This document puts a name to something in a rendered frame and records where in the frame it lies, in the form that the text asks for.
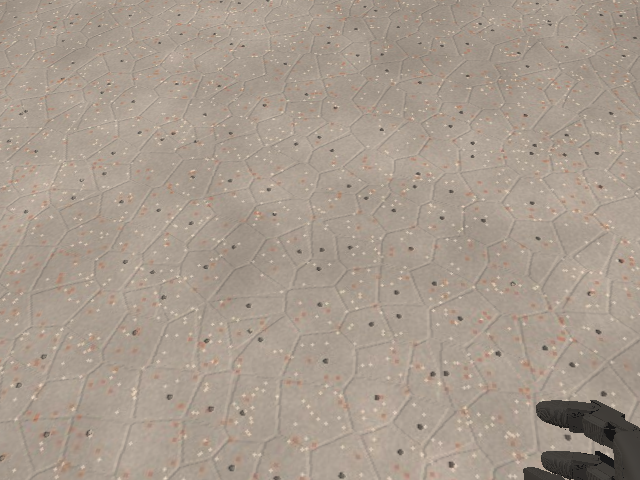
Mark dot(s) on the robot right hand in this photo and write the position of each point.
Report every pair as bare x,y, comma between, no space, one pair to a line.
603,425

